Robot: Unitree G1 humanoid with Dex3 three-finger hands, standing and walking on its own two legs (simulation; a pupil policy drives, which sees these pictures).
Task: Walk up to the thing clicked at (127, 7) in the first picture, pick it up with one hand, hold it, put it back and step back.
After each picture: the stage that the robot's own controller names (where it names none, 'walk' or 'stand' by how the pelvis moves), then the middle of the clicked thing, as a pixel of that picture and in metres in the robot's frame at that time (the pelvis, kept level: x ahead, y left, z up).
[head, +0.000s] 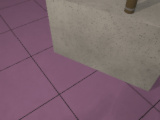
stand; out of the picture +1.04 -0.30 +0.01
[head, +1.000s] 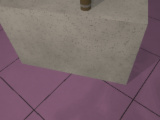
walk; out of the picture +0.96 +0.07 +0.04
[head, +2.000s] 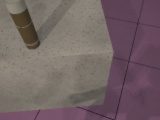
walk; (24, 24) +0.60 +0.29 +0.04
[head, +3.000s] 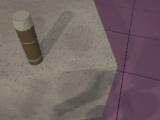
stand; (29, 40) +0.54 +0.25 +0.03
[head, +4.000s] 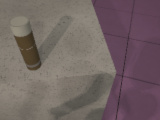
stand; (27, 46) +0.52 +0.26 +0.02
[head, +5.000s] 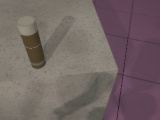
stand; (33, 45) +0.53 +0.25 +0.01
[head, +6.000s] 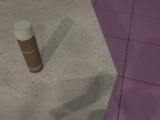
stand; (30, 49) +0.51 +0.25 +0.01
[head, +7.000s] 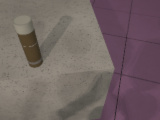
stand; (29, 44) +0.55 +0.26 +0.01
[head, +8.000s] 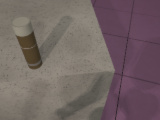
stand; (29, 45) +0.53 +0.26 +0.01
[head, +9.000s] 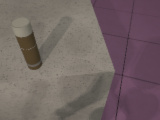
stand; (28, 46) +0.53 +0.26 +0.01
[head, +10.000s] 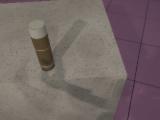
rise first; (42, 48) +0.53 +0.24 +0.01
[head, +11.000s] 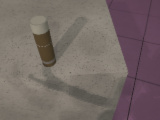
go down; (44, 43) +0.55 +0.23 +0.01
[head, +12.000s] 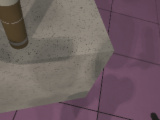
go down; (12, 18) +0.53 +0.22 +0.05
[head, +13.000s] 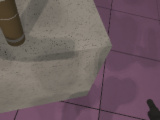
approach; (7, 15) +0.55 +0.23 +0.07
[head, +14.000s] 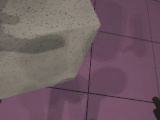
close in; out of the picture +0.57 +0.25 +0.11
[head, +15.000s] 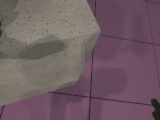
lift; out of the picture +0.53 +0.24 +0.10
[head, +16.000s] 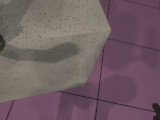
lift; out of the picture +0.47 +0.27 +0.11
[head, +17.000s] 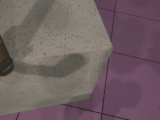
lift; out of the picture +0.42 +0.26 +0.09
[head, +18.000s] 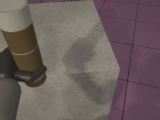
lift; (25, 49) +0.33 +0.17 +0.22
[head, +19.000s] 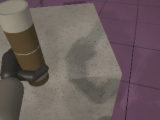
hold; (27, 50) +0.34 +0.17 +0.21
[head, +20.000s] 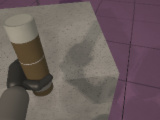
hold; (33, 60) +0.34 +0.16 +0.17
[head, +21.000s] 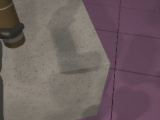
crouch; (1, 8) +0.46 +0.22 +0.24
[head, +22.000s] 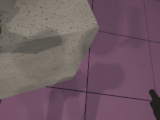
lower; out of the picture +0.53 +0.23 +0.09
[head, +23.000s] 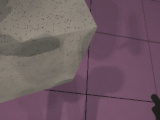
lower; out of the picture +0.54 +0.25 +0.11
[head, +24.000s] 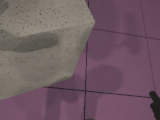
lower; out of the picture +0.55 +0.24 +0.12
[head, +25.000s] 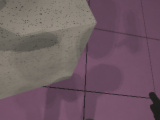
lower; out of the picture +0.55 +0.25 +0.12
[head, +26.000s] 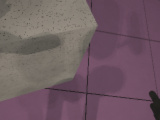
loosen; out of the picture +0.54 +0.25 +0.11
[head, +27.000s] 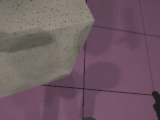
sink last; out of the picture +0.54 +0.25 +0.11
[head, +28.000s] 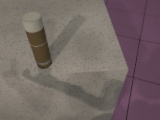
sink last; (38, 43) +0.51 +0.23 +0.06
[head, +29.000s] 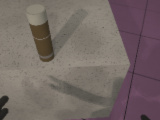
stand; (42, 36) +0.53 +0.22 +0.05
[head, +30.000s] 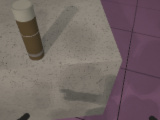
stand; (30, 33) +0.53 +0.24 +0.07
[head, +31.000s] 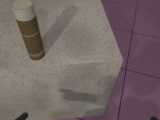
stand; (30, 33) +0.53 +0.23 +0.07
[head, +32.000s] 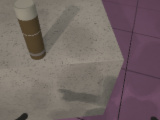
stand; (32, 32) +0.53 +0.23 +0.08
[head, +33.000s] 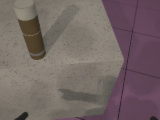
stand; (32, 32) +0.53 +0.23 +0.08
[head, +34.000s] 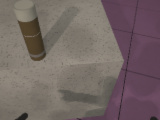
stand; (32, 33) +0.53 +0.23 +0.07
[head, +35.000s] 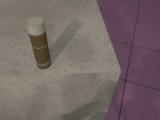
stand; (40, 45) +0.54 +0.22 +0.02
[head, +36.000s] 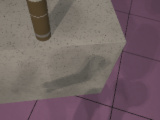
walk; (39, 14) +0.59 +0.19 +0.04
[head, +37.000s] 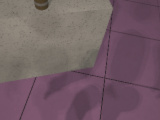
walk; out of the picture +0.78 +0.25 +0.03
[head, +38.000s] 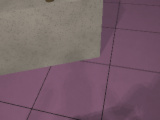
stand; out of the picture +1.09 +0.33 +0.03
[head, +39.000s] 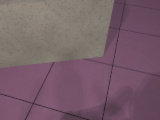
stand; out of the picture +1.12 +0.23 +0.02
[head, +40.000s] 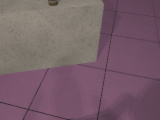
stand; out of the picture +1.14 +0.26 +0.01
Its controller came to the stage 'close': yes
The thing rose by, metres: 0.22
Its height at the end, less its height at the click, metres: +0.00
